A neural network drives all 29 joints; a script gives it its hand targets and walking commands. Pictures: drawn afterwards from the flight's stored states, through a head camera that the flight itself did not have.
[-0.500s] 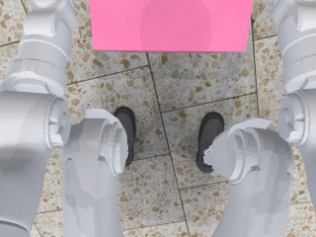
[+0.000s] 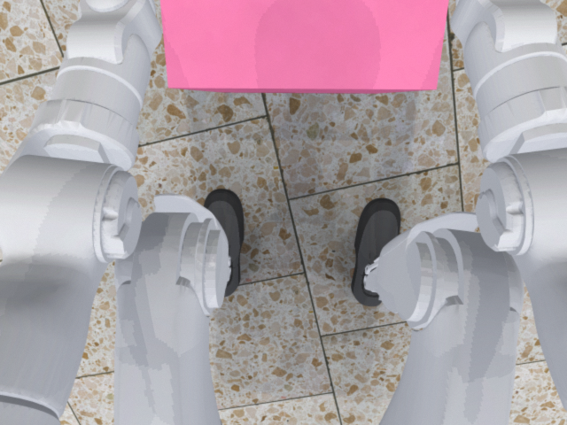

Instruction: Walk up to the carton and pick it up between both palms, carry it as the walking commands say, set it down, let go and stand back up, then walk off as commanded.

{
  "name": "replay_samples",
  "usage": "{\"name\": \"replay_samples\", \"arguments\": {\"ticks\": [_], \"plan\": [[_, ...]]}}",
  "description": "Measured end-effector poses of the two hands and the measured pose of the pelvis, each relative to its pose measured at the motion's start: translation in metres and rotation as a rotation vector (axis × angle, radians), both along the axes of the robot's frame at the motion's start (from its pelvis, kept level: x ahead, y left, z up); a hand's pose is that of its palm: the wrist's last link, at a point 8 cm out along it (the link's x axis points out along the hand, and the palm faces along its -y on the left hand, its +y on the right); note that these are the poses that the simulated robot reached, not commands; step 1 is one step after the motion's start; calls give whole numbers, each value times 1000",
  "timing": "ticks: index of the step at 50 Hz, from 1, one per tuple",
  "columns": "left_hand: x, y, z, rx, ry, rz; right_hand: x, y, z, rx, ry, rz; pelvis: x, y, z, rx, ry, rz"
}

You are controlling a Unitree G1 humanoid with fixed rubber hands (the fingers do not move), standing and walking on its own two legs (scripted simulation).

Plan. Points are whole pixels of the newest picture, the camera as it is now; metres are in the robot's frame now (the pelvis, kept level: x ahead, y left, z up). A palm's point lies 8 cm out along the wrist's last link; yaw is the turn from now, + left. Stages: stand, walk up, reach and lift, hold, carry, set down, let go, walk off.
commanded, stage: reach and lift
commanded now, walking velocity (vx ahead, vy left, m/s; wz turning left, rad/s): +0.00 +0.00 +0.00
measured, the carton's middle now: out of the picture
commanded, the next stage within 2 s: none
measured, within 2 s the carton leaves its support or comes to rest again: leaves its support in 0.88 s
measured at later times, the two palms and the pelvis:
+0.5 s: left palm out of the picture +0.54 +0.18 -0.18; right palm out of the picture +0.57 -0.15 -0.18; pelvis -0.01 +0.00 -0.01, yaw +0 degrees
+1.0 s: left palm out of the picture +0.55 +0.18 -0.14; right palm out of the picture +0.57 -0.16 -0.14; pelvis +0.01 +0.00 +0.00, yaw -1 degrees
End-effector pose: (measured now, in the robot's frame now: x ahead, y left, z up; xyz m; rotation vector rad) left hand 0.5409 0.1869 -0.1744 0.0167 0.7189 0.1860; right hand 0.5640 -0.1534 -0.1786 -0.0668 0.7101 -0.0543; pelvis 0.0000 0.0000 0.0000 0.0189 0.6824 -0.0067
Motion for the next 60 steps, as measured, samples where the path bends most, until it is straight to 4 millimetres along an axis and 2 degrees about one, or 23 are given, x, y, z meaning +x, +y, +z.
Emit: {"name": "replay_samples", "arguments": {"ticks": [14, 30, 41, 45, 51, 55, 60], "plan": [[-2, -4, 0, -5, -2, -13, 1, 0, 2, -22, 6, -8, -3, 1, 4, 0, -6, -1], [2, -2, -1, -38, 15, -34, 2, -1, 0, 22, 20, 13, -6, -1, -17, 5, -27, -5], [8, -3, 3, -27, 32, -32, 1, -2, 1, 18, 16, 12, -1, -1, -16, 5, 8, -5], [10, -7, 12, -28, 21, -33, 2, -4, 11, 4, 10, -3, 3, -1, -12, 1, 28, -7], [10, -12, 37, -42, -12, -15, 8, -7, 43, 0, -17, -33, 8, 0, -3, 0, 61, -15], [5, -11, 51, -44, -16, -5, 8, -5, 61, 6, -20, -26, 8, 0, 6, 2, 84, -18], [-1, -6, 63, -43, -11, 6, 6, 0, 73, 10, -13, -17, 8, 0, 15, 3, 104, -15]]}}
